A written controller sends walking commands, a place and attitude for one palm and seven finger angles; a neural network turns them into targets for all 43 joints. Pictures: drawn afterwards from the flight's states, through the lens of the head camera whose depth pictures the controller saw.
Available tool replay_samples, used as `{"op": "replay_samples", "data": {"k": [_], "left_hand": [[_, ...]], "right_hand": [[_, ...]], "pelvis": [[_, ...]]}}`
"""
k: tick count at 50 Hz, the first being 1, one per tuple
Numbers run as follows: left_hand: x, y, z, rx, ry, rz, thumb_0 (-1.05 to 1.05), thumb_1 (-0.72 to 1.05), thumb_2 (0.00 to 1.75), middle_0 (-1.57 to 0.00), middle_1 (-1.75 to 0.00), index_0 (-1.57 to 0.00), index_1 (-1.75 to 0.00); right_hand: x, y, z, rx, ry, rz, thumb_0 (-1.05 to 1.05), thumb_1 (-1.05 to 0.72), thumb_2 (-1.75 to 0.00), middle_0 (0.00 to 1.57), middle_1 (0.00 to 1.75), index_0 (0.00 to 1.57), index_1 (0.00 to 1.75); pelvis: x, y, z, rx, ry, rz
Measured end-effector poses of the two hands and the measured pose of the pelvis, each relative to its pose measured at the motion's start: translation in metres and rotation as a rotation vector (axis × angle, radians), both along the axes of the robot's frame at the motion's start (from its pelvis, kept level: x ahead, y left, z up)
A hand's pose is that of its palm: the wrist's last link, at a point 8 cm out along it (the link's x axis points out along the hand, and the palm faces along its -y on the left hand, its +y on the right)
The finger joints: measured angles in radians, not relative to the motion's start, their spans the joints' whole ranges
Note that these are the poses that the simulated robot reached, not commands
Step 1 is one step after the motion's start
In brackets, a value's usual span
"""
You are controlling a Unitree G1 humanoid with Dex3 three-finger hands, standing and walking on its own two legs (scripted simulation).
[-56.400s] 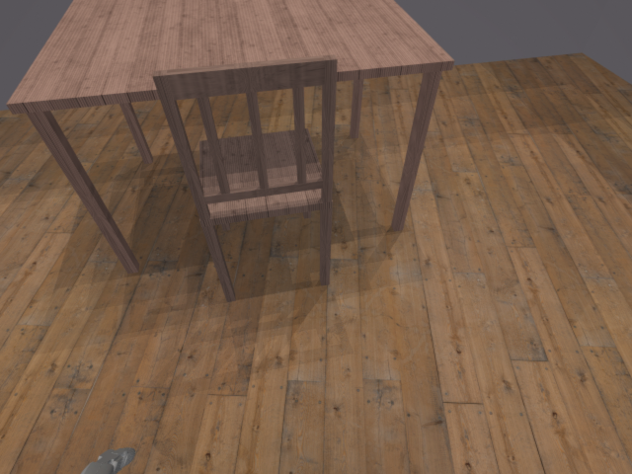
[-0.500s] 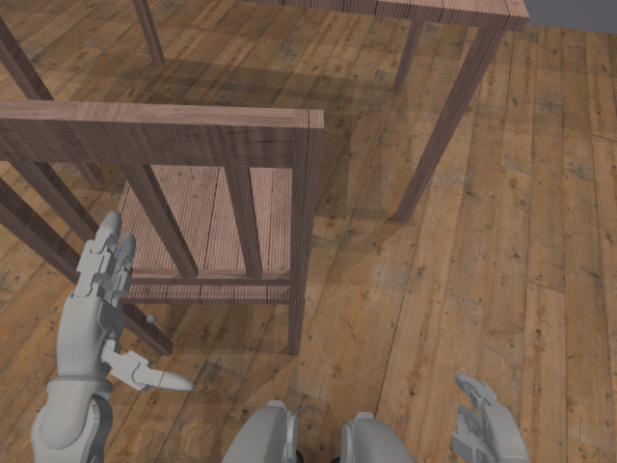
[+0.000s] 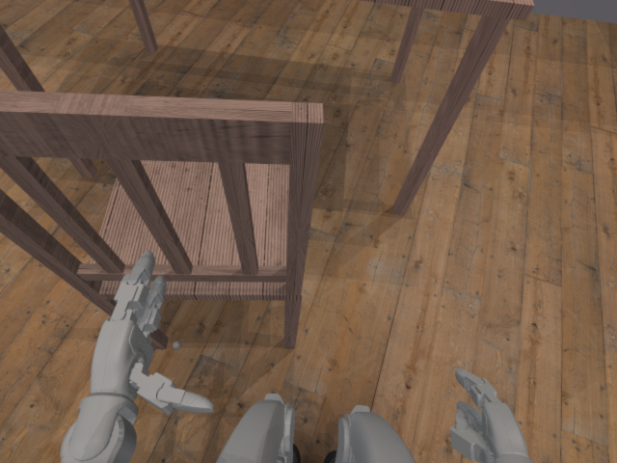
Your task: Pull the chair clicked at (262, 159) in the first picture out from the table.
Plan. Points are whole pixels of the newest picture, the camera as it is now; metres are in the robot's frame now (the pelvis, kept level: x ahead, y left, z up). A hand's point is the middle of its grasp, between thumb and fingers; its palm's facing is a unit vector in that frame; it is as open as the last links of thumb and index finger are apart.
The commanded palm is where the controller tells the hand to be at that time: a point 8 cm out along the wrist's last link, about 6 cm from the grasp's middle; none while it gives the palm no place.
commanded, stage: aim the fingers beside a spindle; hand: left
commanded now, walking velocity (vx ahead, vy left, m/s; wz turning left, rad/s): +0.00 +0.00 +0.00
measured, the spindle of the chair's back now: (159, 225) +0.40 +0.23 +0.02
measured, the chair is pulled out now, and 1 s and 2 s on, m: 0.32 0.32 0.32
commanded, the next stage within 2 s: push the fingers through the gap in 1.46 s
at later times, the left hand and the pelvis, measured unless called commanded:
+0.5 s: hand (152, 323) +0.25 +0.18 +0.08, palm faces +0.11 -0.99 -0.13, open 16.9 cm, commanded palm +0.23 +0.24 +0.03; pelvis +0.01 -0.02 +0.01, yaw +1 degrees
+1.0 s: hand (179, 346) +0.25 +0.18 -0.02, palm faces +0.06 -1.00 +0.05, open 16.9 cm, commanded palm +0.24 +0.24 +0.04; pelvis +0.00 -0.03 +0.00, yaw +0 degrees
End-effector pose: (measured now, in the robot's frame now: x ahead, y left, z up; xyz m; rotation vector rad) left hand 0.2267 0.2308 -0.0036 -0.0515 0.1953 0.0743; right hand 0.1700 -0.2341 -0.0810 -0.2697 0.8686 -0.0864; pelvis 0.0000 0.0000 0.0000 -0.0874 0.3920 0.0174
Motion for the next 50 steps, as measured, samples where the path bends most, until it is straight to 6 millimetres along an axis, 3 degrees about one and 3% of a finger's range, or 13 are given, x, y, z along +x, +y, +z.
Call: {"op": "replay_samples", "data": {"k": [5, 7, 12, 16, 22, 24, 28, 32, 34, 37, 41, 46, 50], "left_hand": [[0.000, -0.012, 0.079, 0.096, -0.294, -0.034, -0.02, -0.49, 0.30, -0.06, -0.08, -0.06, -0.08], [0.005, -0.004, 0.088, 0.161, -0.323, -0.018, -0.01, -0.49, 0.30, -0.06, -0.08, -0.06, -0.08], [0.016, 0.017, 0.024, 0.086, -0.057, 0.047, -0.01, -0.49, 0.30, -0.06, -0.08, -0.06, -0.08], [0.002, 0.002, -0.008, 0.001, 0.053, 0.025, -0.01, -0.49, 0.30, -0.05, -0.08, -0.06, -0.08], [-0.009, -0.015, 0.088, 0.123, -0.290, -0.015, -0.02, -0.49, 0.30, -0.06, -0.08, -0.06, -0.08], [-0.005, -0.005, 0.097, 0.190, -0.330, 0.005, -0.01, -0.49, 0.30, -0.06, -0.08, -0.06, -0.08], [0.010, 0.013, 0.046, 0.131, -0.138, 0.052, -0.01, -0.50, 0.30, -0.06, -0.08, -0.06, -0.08], [0.005, 0.001, -0.012, 0.008, 0.066, 0.026, -0.01, -0.49, 0.30, -0.05, -0.08, -0.06, -0.08], [0.003, -0.012, -0.005, 0.007, 0.026, -0.010, -0.01, -0.49, 0.30, -0.05, -0.08, -0.06, -0.08], [0.001, -0.019, 0.045, 0.070, -0.161, -0.030, -0.02, -0.49, 0.30, -0.06, -0.08, -0.06, -0.08], [0.008, 0.007, 0.091, 0.208, -0.322, 0.032, -0.01, -0.49, 0.30, -0.06, -0.08, -0.07, -0.09], [0.015, 0.032, 0.033, 0.091, -0.057, 0.076, -0.01, -0.49, 0.30, -0.06, -0.08, -0.06, -0.08], [0.003, 0.001, -0.010, -0.014, 0.087, -0.019, -0.01, -0.49, 0.30, -0.05, -0.08, -0.05, -0.08]], "right_hand": [[0.000, -0.004, 0.008, -0.002, 0.000, 0.006, 0.01, -0.90, -0.90, 0.20, 0.30, 0.20, 0.30], [0.001, -0.004, 0.005, 0.017, 0.004, 0.012, 0.01, -0.90, -0.90, 0.20, 0.30, 0.20, 0.30], [0.005, -0.007, -0.002, 0.043, -0.002, 0.006, 0.01, -0.90, -0.90, 0.20, 0.30, 0.20, 0.30], [0.006, -0.017, 0.002, 0.007, -0.020, -0.008, 0.01, -0.90, -0.90, 0.20, 0.30, 0.20, 0.30], [0.002, -0.021, 0.013, -0.003, -0.008, -0.002, 0.01, -0.90, -0.90, 0.20, 0.30, 0.20, 0.30], [0.003, -0.021, 0.009, 0.015, -0.005, 0.011, 0.01, -0.90, -0.90, 0.20, 0.30, 0.20, 0.30], [0.007, -0.022, -0.002, 0.042, -0.016, 0.019, 0.01, -0.90, -0.90, 0.20, 0.30, 0.20, 0.30], [0.007, -0.030, -0.003, 0.017, -0.037, 0.001, 0.01, -0.90, -0.90, 0.20, 0.30, 0.20, 0.30], [0.005, -0.033, 0.000, -0.006, -0.037, -0.007, 0.01, -0.90, -0.90, 0.20, 0.30, 0.20, 0.30], [0.000, -0.035, 0.006, -0.017, -0.017, -0.020, 0.01, -0.90, -0.90, 0.20, 0.30, 0.20, 0.30], [-0.003, -0.032, 0.004, 0.009, 0.014, -0.007, 0.01, -0.90, -0.90, 0.20, 0.30, 0.20, 0.30], [0.001, -0.032, -0.003, 0.036, -0.003, -0.010, 0.01, -0.90, -0.90, 0.20, 0.30, 0.20, 0.30], [0.001, -0.037, 0.001, -0.003, -0.031, -0.021, 0.01, -0.90, -0.90, 0.20, 0.30, 0.20, 0.30]], "pelvis": [[0.004, -0.002, 0.010, 0.016, -0.015, 0.002], [0.004, -0.003, 0.011, 0.017, -0.014, 0.004], [0.001, -0.010, 0.005, 0.025, -0.006, -0.003], [0.002, -0.015, 0.002, 0.017, 0.004, -0.003], [0.008, -0.019, 0.016, 0.016, -0.020, 0.010], [0.007, -0.020, 0.016, 0.018, -0.016, 0.013], [0.001, -0.024, 0.007, 0.029, -0.010, 0.008], [-0.001, -0.028, -0.001, 0.025, 0.009, -0.001], [0.000, -0.030, -0.001, 0.023, 0.004, -0.004], [0.004, -0.031, 0.007, 0.024, -0.008, -0.003], [0.007, -0.031, 0.013, 0.022, -0.012, 0.008], [0.004, -0.029, 0.007, 0.026, -0.001, 0.007], [0.003, -0.027, 0.004, 0.018, 0.006, 0.000]]}}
